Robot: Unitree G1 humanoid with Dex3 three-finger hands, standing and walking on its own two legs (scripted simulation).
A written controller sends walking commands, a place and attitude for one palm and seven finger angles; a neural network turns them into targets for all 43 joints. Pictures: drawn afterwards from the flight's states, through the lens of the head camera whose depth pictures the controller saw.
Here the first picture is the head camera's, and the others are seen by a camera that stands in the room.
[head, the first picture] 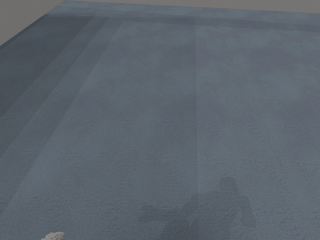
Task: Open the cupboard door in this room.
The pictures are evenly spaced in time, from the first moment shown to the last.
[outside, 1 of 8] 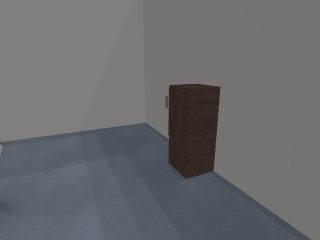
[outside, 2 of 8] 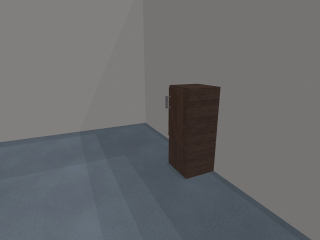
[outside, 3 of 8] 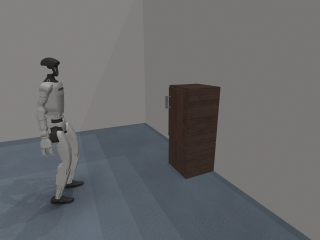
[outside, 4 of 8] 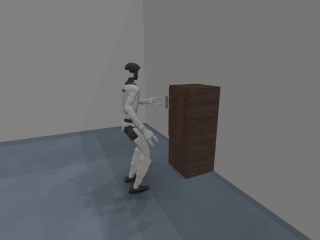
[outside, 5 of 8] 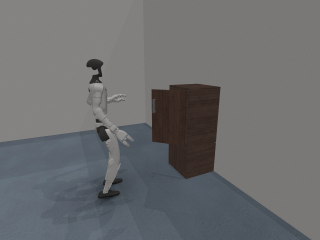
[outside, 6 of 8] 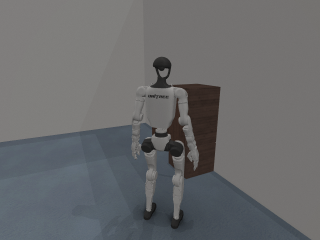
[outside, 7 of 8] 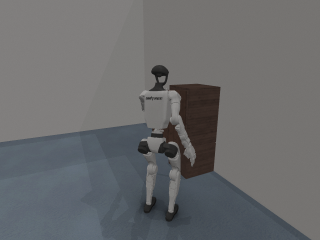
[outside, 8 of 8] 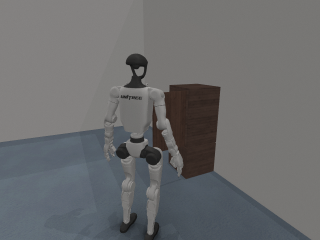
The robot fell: no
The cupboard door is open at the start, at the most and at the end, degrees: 0 94 93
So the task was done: yes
